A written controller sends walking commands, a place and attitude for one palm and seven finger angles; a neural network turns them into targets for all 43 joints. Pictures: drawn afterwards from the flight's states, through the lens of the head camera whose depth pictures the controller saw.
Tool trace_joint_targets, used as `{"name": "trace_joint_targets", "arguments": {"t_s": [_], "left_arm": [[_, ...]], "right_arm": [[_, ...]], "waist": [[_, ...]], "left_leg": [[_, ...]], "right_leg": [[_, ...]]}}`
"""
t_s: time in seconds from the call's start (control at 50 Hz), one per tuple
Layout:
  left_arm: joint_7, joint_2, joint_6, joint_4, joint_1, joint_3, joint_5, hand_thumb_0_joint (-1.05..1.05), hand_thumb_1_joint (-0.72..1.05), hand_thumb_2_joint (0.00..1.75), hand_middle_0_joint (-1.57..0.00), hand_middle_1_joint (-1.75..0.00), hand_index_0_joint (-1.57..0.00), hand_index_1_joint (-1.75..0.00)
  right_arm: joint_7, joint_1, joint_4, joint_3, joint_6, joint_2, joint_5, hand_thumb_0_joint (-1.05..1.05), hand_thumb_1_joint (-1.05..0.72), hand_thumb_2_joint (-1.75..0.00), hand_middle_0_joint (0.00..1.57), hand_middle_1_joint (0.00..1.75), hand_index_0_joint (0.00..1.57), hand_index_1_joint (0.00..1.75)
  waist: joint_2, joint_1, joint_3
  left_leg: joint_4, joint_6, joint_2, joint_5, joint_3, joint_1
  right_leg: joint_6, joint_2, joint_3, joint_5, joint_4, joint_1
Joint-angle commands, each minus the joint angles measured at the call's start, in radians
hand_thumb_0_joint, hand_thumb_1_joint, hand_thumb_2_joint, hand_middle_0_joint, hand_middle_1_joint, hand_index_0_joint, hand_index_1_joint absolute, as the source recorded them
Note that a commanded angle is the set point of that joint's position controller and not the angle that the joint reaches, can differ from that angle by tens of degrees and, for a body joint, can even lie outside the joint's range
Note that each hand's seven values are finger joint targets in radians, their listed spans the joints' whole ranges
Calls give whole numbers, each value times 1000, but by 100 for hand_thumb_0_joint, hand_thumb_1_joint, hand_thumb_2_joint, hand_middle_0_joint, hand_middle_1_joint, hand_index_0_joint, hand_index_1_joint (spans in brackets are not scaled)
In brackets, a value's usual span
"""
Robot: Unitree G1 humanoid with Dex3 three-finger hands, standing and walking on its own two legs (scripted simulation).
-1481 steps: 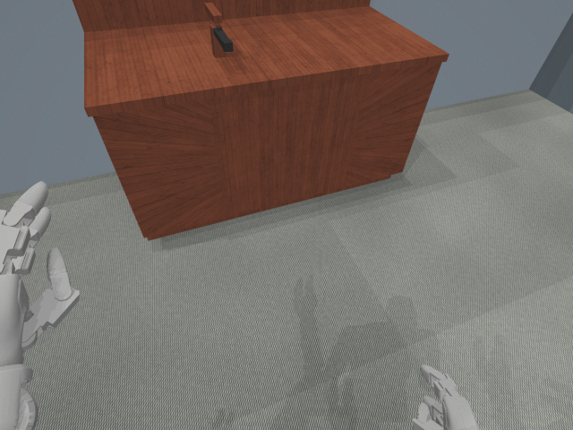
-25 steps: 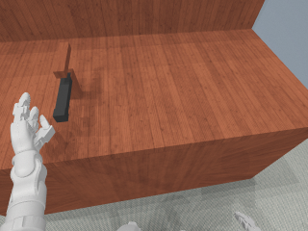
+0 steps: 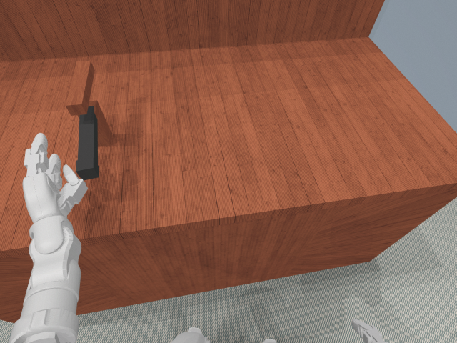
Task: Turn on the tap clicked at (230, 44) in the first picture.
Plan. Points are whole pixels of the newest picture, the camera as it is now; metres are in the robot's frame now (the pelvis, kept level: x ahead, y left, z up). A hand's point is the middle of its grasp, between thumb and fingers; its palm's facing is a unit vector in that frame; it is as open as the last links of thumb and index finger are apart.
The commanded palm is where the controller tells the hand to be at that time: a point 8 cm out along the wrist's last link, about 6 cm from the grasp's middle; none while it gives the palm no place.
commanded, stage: push the lever round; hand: left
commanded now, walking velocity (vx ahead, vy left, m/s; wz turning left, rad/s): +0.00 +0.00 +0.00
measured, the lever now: (87, 169) +0.39 +0.27 +0.07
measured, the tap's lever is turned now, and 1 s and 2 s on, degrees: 6 34 67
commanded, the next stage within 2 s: none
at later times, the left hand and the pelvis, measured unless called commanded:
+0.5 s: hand (107, 179) +0.37 +0.23 +0.06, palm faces +0.57 -0.82 -0.04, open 7.7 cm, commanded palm +0.33 +0.25 +0.06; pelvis +0.00 +0.00 +0.00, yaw +0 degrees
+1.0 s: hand (135, 170) +0.39 +0.19 +0.07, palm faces +0.67 -0.74 -0.05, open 7.7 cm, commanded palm +0.35 +0.20 +0.06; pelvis +0.00 -0.01 +0.00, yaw +0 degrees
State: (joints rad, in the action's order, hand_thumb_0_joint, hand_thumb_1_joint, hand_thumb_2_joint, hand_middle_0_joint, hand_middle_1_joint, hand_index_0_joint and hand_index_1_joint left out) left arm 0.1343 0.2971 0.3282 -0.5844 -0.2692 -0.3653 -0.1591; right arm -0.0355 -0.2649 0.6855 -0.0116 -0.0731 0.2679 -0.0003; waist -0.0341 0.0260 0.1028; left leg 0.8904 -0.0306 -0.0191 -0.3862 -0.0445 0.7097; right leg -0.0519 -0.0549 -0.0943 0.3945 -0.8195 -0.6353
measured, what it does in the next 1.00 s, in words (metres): stands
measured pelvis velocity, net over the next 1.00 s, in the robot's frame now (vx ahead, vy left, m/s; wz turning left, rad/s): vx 0.00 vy -0.01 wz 0.00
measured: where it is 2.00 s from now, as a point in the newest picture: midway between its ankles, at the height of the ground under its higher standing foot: outside the picture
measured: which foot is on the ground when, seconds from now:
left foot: down 0.00-1.00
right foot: down 0.00-1.00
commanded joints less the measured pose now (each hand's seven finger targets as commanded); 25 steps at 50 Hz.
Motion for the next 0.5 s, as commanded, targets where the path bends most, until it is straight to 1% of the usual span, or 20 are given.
{"name": "trace_joint_targets", "arguments": {"t_s": [0.0,0.04,0.06,0.08,0.1,0.12,0.16,0.18,0.2,0.22,0.24,0.26,0.3,0.32,0.34,0.36,0.4,0.42,0.46,0.48], "left_arm": [[33,173,72,242,-298,12,23,0,90,90,-15,-15,-15,-15],[47,190,71,239,-300,-8,26,0,90,90,-15,-15,-15,-15],[62,225,64,218,-263,-48,33,0,90,90,-15,-15,-15,-15],[67,177,64,242,-302,0,32,0,90,90,-15,-15,-15,-15],[74,178,63,247,-297,-4,35,0,90,90,-15,-15,-15,-15],[81,161,65,263,-308,10,36,0,90,90,-15,-15,-15,-15],[106,150,62,271,-272,10,48,0,90,90,-15,-15,-15,-15],[118,128,61,275,-287,30,48,0,90,90,-15,-15,-15,-15],[127,106,64,287,-308,53,53,0,90,90,-15,-15,-15,-15],[138,104,64,286,-295,50,56,0,90,90,-15,-15,-15,-15],[147,85,61,269,-304,68,57,0,90,90,-15,-15,-15,-15],[163,126,61,257,-293,20,66,0,90,90,-15,-15,-15,-15],[183,72,63,283,-326,77,74,0,90,90,-15,-15,-15,-15],[193,79,61,278,-314,65,80,0,90,90,-15,-15,-15,-15],[204,73,60,279,-323,72,83,0,90,90,-15,-15,-15,-15],[218,88,58,276,-316,55,95,0,90,90,-15,-15,-15,-15],[238,36,57,296,-356,110,107,0,90,90,-15,-15,-15,-15],[250,28,54,291,-357,110,110,0,90,90,-15,-15,-15,-15],[277,60,52,291,-331,73,123,0,90,90,-15,-15,-15,-15],[286,9,50,307,-337,119,127,0,90,90,-15,-15,-15,-15]], "right_arm": [[-8,10,-121,54,-35,142,0,0,-90,-90,20,30,20,30],[-8,10,-114,57,-32,144,-3,0,-90,-90,20,30,20,30],[-9,9,-111,56,-26,148,-4,0,-90,-90,20,30,20,30],[-7,15,-118,53,-25,141,-3,0,-90,-90,20,30,20,30],[-6,16,-117,55,-25,140,-4,0,-90,-90,20,30,20,30],[-5,18,-119,55,-26,137,-5,0,-90,-90,20,30,20,30],[-4,21,-117,58,-24,137,-7,0,-90,-90,20,30,20,30],[-1,21,-120,56,-24,133,-8,0,-90,-90,20,30,20,30],[2,25,-120,57,-24,132,-9,0,-90,-90,20,30,20,30],[2,27,-118,59,-24,131,-10,0,-90,-90,20,30,20,30],[2,29,-116,57,-23,132,-12,0,-90,-90,20,30,20,30],[-1,29,-108,59,-19,134,-11,0,-90,-90,20,30,20,30],[4,38,-118,58,-20,127,-14,0,-90,-90,20,30,20,30],[4,40,-116,58,-19,127,-15,0,-90,-90,20,30,20,30],[4,43,-117,57,-18,125,-17,0,-90,-90,20,30,20,30],[4,44,-112,58,-15,126,-17,0,-90,-90,20,30,20,30],[8,51,-118,58,-14,119,-18,0,-90,-90,20,30,20,30],[9,48,-115,59,-15,119,-22,0,-90,-90,20,30,20,30],[9,50,-113,62,-10,120,-23,0,-90,-90,20,30,20,30],[14,50,-119,62,-9,113,-26,0,-90,-90,20,30,20,30]], "waist": [[-43,24,298],[-43,22,306],[-30,8,296],[-24,28,302],[-36,18,308],[-46,20,309],[-51,11,323],[-37,18,314],[-44,26,311],[-36,22,312],[-12,33,287],[-11,18,286],[-7,30,294],[-23,21,298],[-18,25,298],[-35,16,298],[-40,31,305],[-32,26,311],[-38,11,324],[-36,20,342]], "left_leg": [[-116,7,13,199,-35,-204],[-116,8,14,198,-31,-200],[-118,7,13,198,-35,-181],[-113,3,11,203,-28,-191],[-115,7,12,211,-29,-192],[-115,9,12,223,-28,-202],[-113,11,14,247,-32,-219],[-114,11,14,240,-33,-218],[-115,14,15,233,-34,-223],[-114,14,16,234,-36,-225],[-116,12,16,219,-34,-215],[-115,12,16,217,-37,-203],[-116,11,14,209,-32,-213],[-120,15,14,206,-36,-213],[-120,14,13,208,-32,-216],[-121,17,14,210,-39,-214],[-119,19,17,213,-39,-233],[-118,20,15,223,-39,-234],[-117,25,16,240,-43,-233],[-114,26,16,262,-38,-250]], "right_leg": [[27,24,78,-230,111,103],[27,25,79,-233,113,111],[26,25,79,-234,111,124],[30,27,81,-250,112,120],[27,28,81,-257,111,126],[26,27,79,-269,109,128],[25,25,76,-274,104,128],[26,25,73,-271,106,124],[26,25,71,-261,107,112],[25,24,71,-258,107,111],[28,25,70,-252,113,105],[25,25,72,-248,110,112],[29,28,72,-247,111,108],[25,27,69,-235,108,108],[26,27,71,-238,110,108],[23,27,70,-231,106,107],[23,27,66,-225,103,90],[22,25,63,-235,101,98],[19,24,63,-241,97,112],[21,25,59,-259,91,113]]}}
